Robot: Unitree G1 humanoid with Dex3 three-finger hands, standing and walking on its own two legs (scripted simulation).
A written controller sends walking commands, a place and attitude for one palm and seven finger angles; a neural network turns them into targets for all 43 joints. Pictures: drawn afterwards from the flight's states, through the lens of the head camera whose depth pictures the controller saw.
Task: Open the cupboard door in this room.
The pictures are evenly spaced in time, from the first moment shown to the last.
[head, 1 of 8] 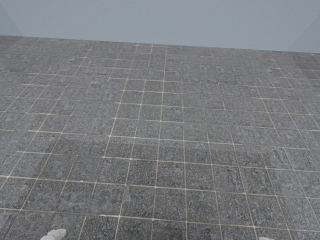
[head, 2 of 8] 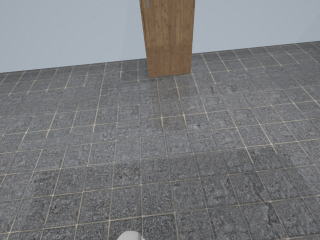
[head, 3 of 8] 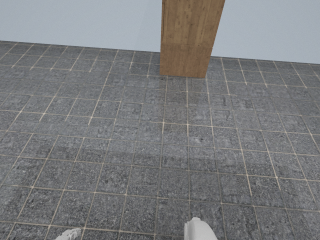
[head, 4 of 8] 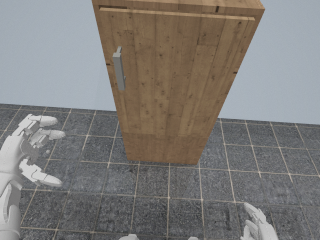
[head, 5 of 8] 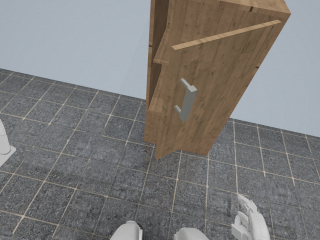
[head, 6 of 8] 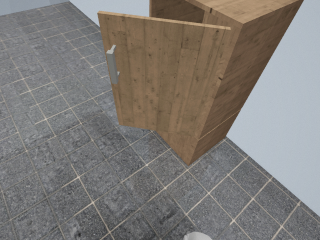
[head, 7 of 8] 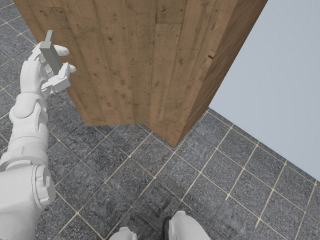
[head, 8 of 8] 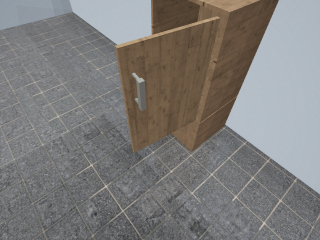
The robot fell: no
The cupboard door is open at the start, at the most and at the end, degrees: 0 83 83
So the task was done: yes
